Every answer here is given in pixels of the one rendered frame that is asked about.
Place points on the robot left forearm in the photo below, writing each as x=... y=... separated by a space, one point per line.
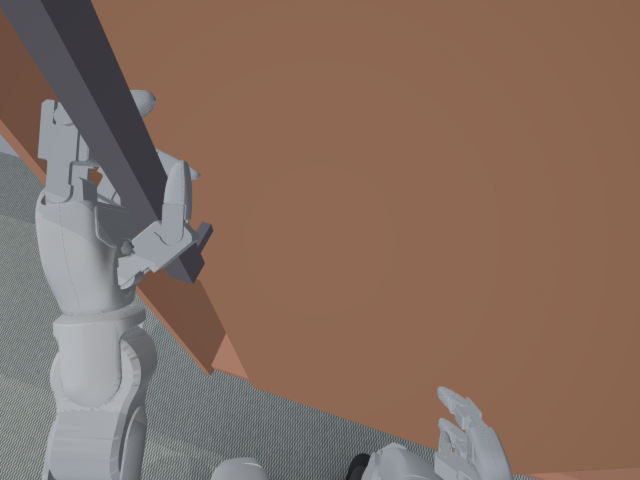
x=99 y=379

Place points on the right robot foot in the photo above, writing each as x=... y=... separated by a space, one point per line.
x=358 y=466

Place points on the left robot thigh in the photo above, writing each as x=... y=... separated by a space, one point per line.
x=244 y=468

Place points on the right robot hand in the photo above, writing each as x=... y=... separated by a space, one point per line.
x=478 y=453

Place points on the handle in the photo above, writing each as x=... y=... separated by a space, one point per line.
x=68 y=44

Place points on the left robot hand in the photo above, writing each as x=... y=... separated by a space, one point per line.
x=81 y=227

